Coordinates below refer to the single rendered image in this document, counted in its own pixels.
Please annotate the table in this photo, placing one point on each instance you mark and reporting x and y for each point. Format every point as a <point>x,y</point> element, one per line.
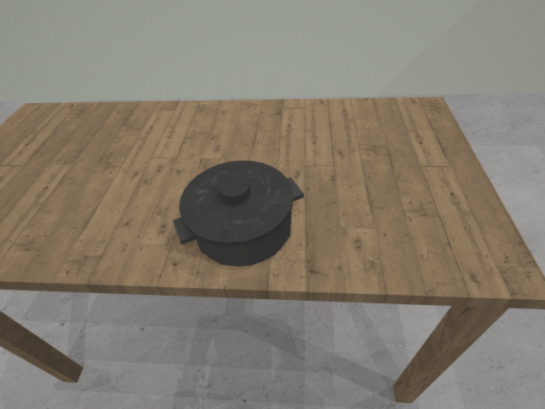
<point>397,209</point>

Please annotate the pot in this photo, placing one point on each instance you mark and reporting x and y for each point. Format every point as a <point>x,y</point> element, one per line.
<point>243,255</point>

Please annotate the lid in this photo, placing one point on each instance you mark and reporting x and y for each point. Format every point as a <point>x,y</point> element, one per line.
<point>207,216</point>

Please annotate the knob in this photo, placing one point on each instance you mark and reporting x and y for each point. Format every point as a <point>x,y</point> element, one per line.
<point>234,189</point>

